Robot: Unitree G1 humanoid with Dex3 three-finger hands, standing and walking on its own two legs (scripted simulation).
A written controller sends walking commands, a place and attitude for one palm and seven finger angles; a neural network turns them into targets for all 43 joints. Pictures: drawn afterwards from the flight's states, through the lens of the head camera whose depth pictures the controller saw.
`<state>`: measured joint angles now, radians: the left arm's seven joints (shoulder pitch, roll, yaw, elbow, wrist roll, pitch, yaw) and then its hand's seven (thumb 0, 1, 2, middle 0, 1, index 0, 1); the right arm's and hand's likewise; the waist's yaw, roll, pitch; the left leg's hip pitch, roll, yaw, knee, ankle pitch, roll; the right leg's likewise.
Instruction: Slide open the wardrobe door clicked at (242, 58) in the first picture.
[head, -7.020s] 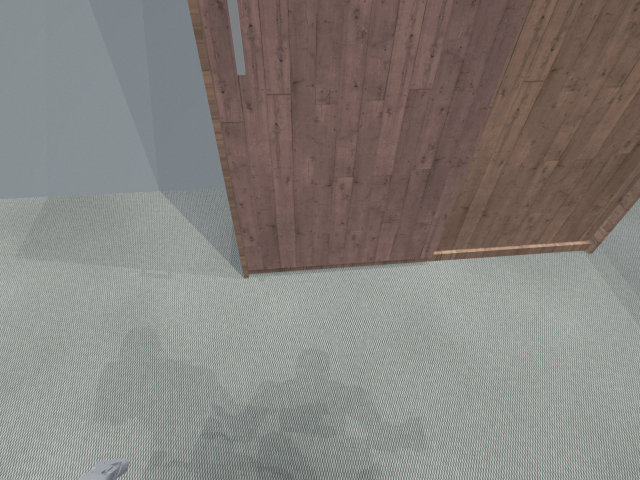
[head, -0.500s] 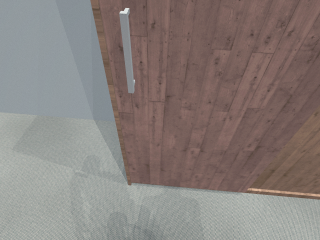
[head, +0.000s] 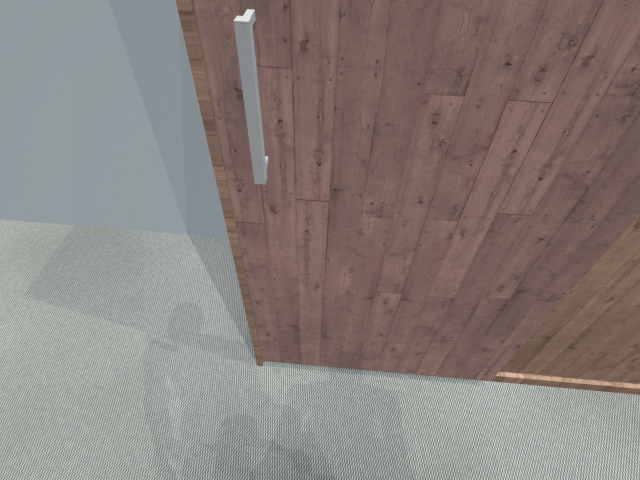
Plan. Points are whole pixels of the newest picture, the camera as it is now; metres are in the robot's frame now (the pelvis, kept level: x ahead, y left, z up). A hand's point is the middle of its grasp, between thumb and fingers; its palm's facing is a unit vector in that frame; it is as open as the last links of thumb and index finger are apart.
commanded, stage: look again from close up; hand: left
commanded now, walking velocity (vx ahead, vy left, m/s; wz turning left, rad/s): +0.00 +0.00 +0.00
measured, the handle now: (255, 106) +0.56 +0.13 +0.19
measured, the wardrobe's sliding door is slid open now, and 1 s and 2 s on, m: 0.00 0.00 0.00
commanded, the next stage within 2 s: shuffle to correct the standing spot in 0.32 s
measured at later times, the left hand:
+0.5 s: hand out of the picture -0.01 +0.15 -0.18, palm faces +0.06 -0.99 -0.16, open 7.4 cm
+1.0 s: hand out of the picture +0.13 +0.19 -0.18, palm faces +0.02 -0.98 -0.20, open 7.3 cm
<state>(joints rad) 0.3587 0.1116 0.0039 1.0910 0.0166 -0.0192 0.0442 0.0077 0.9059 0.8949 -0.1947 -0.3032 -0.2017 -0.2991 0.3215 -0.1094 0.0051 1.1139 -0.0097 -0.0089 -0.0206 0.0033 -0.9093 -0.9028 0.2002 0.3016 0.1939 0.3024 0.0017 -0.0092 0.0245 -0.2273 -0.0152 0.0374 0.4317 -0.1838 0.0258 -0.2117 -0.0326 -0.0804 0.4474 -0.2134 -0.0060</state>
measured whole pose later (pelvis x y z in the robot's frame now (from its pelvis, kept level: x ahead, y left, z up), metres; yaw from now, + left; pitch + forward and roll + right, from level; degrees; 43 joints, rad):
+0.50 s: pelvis +0.01 -0.01 +0.00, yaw +0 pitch -1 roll +0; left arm 0.34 0.12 0.00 1.09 0.02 -0.02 0.04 0.01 0.91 0.89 -0.19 -0.30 -0.20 -0.30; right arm 0.32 -0.11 0.01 1.13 -0.01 -0.01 -0.02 0.01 -0.91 -0.90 0.20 0.30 0.19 0.30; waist 0.00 -0.02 0.03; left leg -0.21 -0.01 0.03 0.44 -0.21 0.02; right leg -0.19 -0.02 -0.09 0.44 -0.23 -0.01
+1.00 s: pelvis +0.10 +0.01 +0.00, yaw +1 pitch +1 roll -1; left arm 0.23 0.17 0.05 1.06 0.02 0.00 0.03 0.03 0.95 0.89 -0.19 -0.30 -0.20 -0.30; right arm 0.45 -0.05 0.03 1.15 -0.02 -0.05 -0.05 0.00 -0.91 -0.90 0.20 0.30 0.20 0.30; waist -0.04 -0.02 0.07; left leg -0.09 -0.01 0.05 0.39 -0.31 0.04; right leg -0.44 -0.05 -0.08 0.76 -0.32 -0.01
